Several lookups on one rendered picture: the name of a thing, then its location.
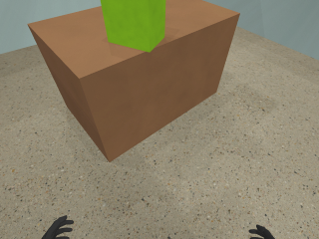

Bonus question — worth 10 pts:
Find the carton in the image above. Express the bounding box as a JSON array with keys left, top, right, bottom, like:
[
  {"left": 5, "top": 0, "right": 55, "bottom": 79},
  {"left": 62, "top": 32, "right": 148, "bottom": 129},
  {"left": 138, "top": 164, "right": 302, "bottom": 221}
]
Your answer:
[{"left": 100, "top": 0, "right": 166, "bottom": 52}]

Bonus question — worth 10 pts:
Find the robot left hand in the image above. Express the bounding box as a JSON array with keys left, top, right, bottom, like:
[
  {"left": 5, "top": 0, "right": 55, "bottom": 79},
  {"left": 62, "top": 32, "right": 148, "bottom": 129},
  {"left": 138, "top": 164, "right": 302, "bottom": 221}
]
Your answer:
[{"left": 41, "top": 215, "right": 74, "bottom": 239}]

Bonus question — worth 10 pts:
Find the pedestal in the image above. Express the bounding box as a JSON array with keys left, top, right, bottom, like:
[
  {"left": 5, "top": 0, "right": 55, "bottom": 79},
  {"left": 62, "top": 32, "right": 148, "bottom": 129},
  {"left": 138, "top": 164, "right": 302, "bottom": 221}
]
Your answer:
[{"left": 27, "top": 0, "right": 240, "bottom": 162}]

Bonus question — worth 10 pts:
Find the robot right hand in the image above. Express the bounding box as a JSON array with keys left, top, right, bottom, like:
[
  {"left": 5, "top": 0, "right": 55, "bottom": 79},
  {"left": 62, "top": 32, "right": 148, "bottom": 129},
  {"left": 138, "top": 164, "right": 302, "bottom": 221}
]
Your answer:
[{"left": 248, "top": 224, "right": 275, "bottom": 239}]

